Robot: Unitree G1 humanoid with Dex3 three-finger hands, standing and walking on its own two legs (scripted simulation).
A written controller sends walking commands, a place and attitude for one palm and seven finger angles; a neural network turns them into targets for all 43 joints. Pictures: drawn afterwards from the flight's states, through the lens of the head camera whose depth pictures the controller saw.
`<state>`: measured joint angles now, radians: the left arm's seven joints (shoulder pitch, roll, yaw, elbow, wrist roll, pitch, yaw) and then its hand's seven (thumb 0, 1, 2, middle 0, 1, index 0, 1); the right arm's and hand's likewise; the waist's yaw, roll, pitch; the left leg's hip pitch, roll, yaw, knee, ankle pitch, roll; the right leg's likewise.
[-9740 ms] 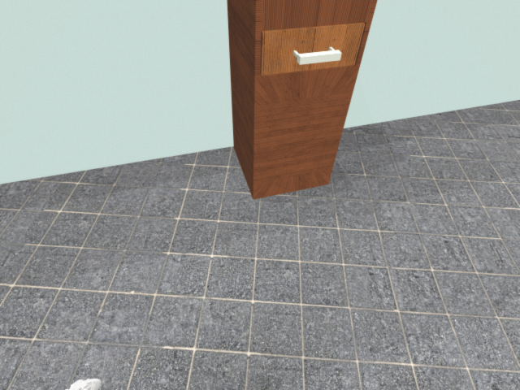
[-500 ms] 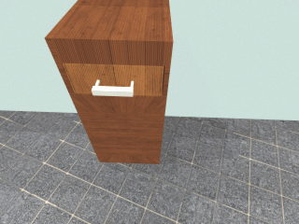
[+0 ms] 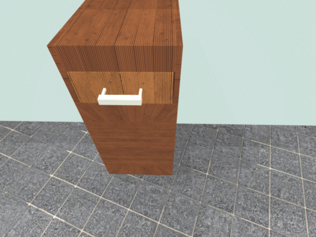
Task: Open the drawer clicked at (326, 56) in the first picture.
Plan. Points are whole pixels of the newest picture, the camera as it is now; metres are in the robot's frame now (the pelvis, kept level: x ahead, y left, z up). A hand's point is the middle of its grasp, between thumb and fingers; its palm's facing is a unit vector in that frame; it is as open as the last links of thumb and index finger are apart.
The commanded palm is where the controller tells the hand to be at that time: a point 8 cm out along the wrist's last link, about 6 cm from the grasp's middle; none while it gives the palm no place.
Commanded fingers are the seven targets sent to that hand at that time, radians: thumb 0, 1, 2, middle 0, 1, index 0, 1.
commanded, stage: shuffle to correct the standing spot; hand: left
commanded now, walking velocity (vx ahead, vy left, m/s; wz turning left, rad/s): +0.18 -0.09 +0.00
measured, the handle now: (121, 95) +0.59 +0.18 -0.01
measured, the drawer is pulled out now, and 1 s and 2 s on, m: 0.00 0.00 0.00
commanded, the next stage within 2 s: come to a stop and stand still in 0.26 s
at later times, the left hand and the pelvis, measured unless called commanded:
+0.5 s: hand out of the picture +0.05 +0.14 -0.19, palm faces +0.04 -0.98 -0.17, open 7.4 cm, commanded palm none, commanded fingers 0.00 0.90 0.90 -0.20 -0.30 -0.20 -0.30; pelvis +0.07 -0.03 -0.02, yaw +0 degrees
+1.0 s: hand out of the picture +0.11 +0.17 -0.19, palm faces +0.07 -0.97 -0.22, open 7.4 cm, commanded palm none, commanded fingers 0.00 0.90 0.90 -0.20 -0.30 -0.20 -0.30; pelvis +0.09 -0.01 -0.01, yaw +1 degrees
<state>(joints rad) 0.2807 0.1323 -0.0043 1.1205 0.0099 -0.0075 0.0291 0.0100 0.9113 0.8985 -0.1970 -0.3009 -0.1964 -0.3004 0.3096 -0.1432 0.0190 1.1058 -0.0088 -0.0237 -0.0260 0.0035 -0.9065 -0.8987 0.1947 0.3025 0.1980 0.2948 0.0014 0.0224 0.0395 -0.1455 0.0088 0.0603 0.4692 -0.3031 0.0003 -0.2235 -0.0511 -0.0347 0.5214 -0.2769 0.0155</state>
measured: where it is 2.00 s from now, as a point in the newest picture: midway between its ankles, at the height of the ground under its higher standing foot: outside the picture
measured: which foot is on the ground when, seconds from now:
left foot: down 0.00-0.56, up 0.58-0.88, down 0.90-1.00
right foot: down 0.00-1.00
